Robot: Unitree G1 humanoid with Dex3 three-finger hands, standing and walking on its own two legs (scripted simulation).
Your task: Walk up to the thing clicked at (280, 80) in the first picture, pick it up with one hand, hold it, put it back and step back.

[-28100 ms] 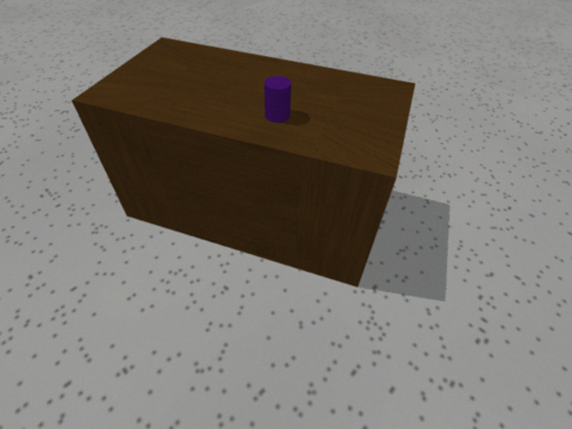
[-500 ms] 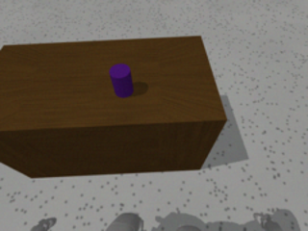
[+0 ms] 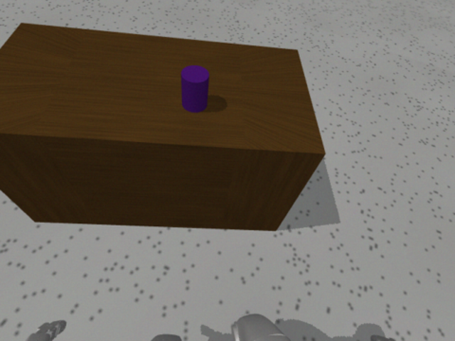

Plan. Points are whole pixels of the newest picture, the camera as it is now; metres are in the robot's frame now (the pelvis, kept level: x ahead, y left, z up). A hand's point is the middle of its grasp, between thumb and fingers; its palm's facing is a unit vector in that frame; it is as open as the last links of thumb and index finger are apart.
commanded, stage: step back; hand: left
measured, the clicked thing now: (194, 89) +0.80 +0.11 -0.11
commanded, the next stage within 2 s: none
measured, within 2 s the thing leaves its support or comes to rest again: neither
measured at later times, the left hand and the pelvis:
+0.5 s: hand out of the picture -0.05 +0.22 -0.13, palm faces -0.02 -0.89 -0.46, open 7.4 cm; pelvis -0.16 -0.05 -0.01, yaw -1 degrees
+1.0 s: hand out of the picture -0.27 +0.18 -0.16, palm faces -0.03 -0.92 -0.40, open 7.4 cm; pelvis -0.32 -0.08 -0.02, yaw -2 degrees
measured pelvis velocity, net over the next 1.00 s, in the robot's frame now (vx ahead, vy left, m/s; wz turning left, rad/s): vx -0.32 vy -0.08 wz -0.03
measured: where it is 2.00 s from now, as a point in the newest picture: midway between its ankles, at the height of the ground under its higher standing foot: outside the picture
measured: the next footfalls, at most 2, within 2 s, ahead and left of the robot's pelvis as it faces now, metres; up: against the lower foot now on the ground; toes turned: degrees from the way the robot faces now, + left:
right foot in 0.22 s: -0.08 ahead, -0.16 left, +0.00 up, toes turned -1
left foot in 0.60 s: -0.19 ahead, +0.07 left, +0.00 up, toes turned +0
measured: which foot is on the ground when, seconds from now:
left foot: down 0.00-0.26, up 0.28-0.58, down 0.60-0.96, up 0.98-1.00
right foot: up 0.00-0.20, down 0.22-0.62, up 0.64-0.90, down 0.92-1.00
